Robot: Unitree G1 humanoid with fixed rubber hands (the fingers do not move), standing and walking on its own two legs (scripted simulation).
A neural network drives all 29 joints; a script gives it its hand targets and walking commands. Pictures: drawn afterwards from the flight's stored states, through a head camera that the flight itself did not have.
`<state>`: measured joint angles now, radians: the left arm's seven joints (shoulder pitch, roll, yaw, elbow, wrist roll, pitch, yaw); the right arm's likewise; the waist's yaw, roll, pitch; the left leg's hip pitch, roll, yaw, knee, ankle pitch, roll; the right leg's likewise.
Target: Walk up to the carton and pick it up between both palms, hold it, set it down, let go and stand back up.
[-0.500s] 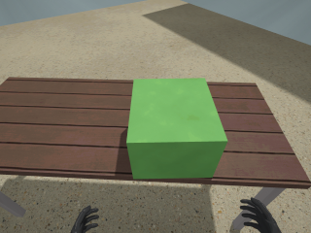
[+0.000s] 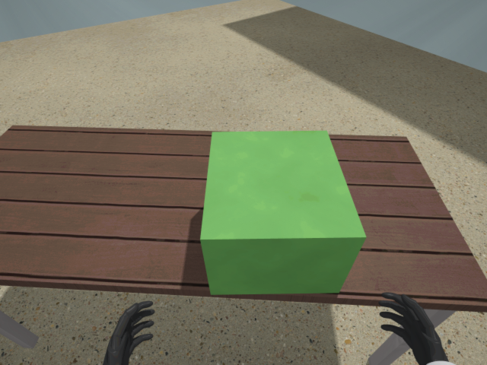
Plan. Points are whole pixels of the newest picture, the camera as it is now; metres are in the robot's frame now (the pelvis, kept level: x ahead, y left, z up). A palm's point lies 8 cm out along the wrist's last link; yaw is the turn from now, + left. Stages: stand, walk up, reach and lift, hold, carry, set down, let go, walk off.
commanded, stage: reach and lift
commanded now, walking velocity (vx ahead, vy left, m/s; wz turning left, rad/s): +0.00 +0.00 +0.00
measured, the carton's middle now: (272, 208) +0.47 -0.04 -0.03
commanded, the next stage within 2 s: none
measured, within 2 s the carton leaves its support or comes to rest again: neither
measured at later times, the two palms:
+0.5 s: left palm (130, 309) +0.24 +0.21 -0.01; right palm (428, 309) +0.23 -0.27 +0.00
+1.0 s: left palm (132, 242) +0.33 +0.21 +0.05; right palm (414, 241) +0.32 -0.27 +0.05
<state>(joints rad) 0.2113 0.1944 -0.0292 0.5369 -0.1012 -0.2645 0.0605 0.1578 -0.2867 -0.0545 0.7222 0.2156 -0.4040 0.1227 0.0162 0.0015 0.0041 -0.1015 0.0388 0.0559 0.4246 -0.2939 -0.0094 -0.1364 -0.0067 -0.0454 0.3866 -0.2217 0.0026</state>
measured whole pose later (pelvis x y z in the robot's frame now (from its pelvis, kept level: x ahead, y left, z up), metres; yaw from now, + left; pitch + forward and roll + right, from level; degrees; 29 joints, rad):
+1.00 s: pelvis -0.02 -0.02 +0.00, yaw -1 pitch +6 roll +0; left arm -0.38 0.29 0.02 0.61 -0.24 -0.02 0.03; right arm -0.38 -0.40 0.04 0.76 0.41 -0.16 0.06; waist 0.02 -0.01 -0.06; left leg -0.26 0.05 0.06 0.40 -0.24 -0.02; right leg -0.31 0.01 -0.04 0.39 -0.17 -0.02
